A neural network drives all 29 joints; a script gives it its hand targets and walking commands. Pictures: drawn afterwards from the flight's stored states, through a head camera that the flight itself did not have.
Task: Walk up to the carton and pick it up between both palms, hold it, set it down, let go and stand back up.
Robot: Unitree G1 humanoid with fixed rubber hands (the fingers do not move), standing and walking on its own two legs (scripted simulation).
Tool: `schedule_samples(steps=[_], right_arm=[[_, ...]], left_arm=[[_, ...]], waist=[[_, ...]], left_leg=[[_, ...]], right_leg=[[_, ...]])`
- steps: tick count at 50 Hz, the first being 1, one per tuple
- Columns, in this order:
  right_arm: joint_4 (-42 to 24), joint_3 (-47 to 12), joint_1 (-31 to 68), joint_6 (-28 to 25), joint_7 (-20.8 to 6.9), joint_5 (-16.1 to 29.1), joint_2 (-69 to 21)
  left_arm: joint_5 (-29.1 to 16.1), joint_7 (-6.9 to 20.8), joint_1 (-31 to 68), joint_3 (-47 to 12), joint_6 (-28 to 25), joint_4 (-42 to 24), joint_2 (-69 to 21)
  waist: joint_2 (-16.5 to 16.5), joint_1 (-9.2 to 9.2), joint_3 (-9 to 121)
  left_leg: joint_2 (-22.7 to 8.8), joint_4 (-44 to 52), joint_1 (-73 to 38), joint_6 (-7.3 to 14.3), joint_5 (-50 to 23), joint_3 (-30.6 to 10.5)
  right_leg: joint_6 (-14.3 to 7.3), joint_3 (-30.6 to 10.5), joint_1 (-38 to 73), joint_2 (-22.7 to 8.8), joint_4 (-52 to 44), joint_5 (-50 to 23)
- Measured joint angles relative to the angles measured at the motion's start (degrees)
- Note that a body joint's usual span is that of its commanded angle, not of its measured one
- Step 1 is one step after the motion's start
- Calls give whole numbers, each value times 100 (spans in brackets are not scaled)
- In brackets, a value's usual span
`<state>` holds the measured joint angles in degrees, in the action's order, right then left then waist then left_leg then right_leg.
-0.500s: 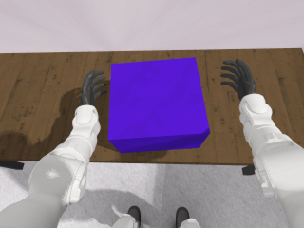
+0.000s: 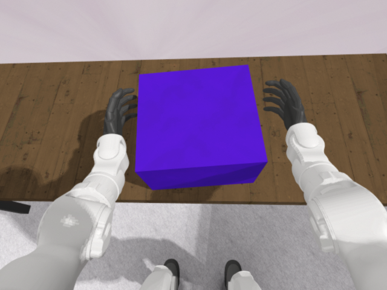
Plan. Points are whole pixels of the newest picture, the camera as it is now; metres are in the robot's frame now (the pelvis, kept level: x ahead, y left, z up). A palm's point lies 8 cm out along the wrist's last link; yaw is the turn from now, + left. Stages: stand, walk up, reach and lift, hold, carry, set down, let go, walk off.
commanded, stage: reach and lift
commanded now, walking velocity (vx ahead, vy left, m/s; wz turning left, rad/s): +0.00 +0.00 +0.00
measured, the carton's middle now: (198, 130) +0.47 +0.04 -0.07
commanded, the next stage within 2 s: none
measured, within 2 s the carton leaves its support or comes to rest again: neither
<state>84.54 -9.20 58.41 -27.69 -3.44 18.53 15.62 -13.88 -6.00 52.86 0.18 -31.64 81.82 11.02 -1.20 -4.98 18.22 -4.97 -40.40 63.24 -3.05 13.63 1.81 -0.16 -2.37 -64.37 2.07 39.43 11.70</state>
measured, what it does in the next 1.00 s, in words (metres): stands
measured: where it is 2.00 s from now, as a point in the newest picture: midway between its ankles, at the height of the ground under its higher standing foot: outside the picture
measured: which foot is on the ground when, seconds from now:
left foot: down 0.00-1.00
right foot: down 0.00-1.00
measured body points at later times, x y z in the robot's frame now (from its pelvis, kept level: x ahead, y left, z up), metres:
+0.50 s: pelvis +0.00 +0.00 +0.00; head +0.16 -0.01 +0.42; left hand +0.45 +0.20 +0.00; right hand +0.49 -0.15 +0.00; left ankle +0.02 +0.15 -0.69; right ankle +0.03 -0.11 -0.69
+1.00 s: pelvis +0.01 +0.00 +0.00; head +0.16 -0.01 +0.43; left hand +0.44 +0.19 +0.00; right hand +0.48 -0.15 +0.00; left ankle +0.02 +0.15 -0.69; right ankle +0.03 -0.11 -0.69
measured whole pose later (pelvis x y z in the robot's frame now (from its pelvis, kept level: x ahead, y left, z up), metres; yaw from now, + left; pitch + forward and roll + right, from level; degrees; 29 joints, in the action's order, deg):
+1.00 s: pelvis +0.01 +0.00 +0.00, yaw +0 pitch +33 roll +0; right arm 85.0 24.8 57.5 -31.0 0.8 -12.9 11.4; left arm 3.7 -8.3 52.2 18.2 -33.3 81.8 5.0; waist -1.6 -5.1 14.7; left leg -5.0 -42.1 58.8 -2.7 15.7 1.8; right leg -0.2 -2.3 -59.7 2.1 40.6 13.4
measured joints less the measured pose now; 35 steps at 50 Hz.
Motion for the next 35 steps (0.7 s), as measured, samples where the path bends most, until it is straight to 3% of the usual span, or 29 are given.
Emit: schedule_samples(steps=[7, 26, 35], right_arm=[[-1, 307, 2, 8, 95, -280, -152], [19, 1229, -1, -66, 423, -1029, -277], [24, 2230, -4, -112, 428, -1921, -339]], left_arm=[[60, -128, 2, 7, -2, 0, -83], [866, -288, 2, 731, -9, 0, -393], [1246, -289, 1, 1266, -40, 0, -534]], waist=[[18, -8, 12], [-1, -21, 16], [-20, -21, -80]], left_leg=[[-1, -113, 18, 0, 90, -2], [-3, -173, -36, 6, 134, -2], [-2, -173, -151, 13, 143, -3]], right_leg=[[0, 0, -13, 0, 101, 85], [0, 0, 64, 0, 116, 112], [0, 1, 177, 0, 118, 116]])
